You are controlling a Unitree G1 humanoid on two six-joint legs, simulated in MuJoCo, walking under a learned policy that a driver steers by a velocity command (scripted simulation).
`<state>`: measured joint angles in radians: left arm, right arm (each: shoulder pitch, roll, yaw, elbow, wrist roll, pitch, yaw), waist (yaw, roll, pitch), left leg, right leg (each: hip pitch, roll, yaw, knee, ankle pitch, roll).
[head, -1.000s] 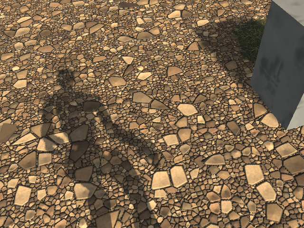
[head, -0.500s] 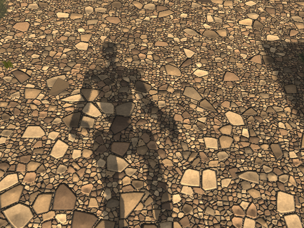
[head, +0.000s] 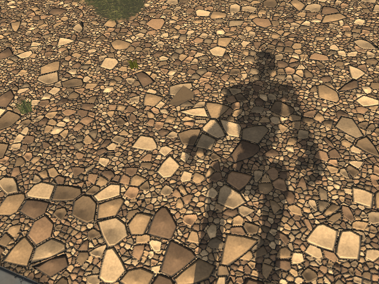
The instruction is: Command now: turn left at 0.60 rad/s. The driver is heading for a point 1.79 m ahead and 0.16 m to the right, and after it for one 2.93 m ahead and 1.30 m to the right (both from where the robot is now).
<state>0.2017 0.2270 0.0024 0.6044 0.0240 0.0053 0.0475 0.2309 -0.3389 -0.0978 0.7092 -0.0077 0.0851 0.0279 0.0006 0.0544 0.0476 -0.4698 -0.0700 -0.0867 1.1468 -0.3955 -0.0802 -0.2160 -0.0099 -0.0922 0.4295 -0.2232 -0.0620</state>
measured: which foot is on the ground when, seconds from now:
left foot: up 0.00-0.20, down 0.22-0.62, up 0.64-1.00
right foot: down 0.00-0.22, up 0.24-0.58, down 0.60-1.00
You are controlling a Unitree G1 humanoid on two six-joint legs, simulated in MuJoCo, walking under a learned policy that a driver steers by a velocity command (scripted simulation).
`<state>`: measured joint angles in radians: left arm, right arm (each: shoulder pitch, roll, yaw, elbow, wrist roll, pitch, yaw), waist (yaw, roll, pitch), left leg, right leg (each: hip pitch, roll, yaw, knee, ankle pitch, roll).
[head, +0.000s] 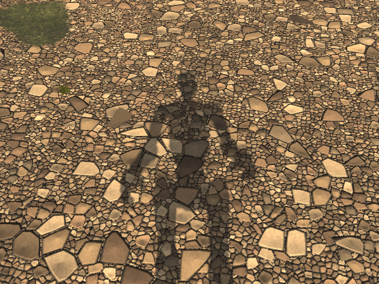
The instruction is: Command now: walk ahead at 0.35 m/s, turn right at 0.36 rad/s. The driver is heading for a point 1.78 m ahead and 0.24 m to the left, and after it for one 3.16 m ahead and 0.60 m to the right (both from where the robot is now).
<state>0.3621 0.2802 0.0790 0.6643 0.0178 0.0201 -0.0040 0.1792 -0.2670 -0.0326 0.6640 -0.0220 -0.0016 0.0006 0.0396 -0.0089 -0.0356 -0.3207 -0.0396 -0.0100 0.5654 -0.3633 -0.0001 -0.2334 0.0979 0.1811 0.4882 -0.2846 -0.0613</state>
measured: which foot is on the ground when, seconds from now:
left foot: up 0.00-0.00, down 0.02-0.54, up 0.56-1.00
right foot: down 0.00-0.02, up 0.04-0.52, down 0.54-1.00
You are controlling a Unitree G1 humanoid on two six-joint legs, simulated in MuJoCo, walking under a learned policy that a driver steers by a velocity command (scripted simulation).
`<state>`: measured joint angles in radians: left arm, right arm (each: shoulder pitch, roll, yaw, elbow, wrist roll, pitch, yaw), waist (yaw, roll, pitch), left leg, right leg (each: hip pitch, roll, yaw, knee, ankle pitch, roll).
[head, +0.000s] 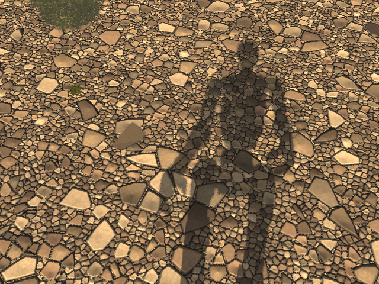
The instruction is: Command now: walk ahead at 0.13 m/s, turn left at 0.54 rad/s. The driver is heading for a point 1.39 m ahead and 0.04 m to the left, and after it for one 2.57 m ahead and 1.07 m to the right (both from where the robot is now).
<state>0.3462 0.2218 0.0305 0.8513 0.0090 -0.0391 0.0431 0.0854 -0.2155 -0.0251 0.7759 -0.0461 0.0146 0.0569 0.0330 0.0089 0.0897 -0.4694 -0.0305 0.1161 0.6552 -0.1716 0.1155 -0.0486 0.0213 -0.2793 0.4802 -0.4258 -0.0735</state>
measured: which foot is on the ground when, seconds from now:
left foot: up 0.00-0.00, down 0.02-0.50, up 0.52-0.76, down 0.78-1.00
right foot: down 0.00-0.04, up 0.06-0.48, down 0.50-1.00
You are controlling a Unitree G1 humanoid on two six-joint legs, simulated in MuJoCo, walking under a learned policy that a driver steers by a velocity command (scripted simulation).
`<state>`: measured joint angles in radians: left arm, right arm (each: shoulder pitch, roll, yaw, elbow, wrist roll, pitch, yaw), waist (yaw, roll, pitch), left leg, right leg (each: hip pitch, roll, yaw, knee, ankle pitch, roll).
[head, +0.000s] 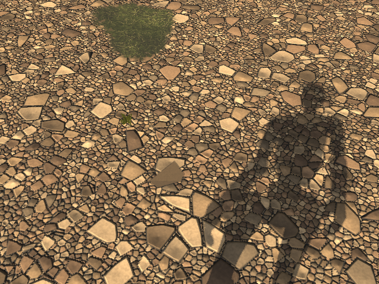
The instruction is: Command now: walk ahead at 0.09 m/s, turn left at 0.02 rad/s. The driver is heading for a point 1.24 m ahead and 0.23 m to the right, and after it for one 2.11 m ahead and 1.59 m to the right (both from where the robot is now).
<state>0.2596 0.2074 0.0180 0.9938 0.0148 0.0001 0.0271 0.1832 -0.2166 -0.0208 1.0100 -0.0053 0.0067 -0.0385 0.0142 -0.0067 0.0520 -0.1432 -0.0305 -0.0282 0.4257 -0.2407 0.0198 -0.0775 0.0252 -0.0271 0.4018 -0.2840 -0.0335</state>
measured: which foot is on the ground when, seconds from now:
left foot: down 0.00-0.78, up 0.80-1.00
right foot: down 0.00-0.38, up 0.40-0.76, down 0.78-1.00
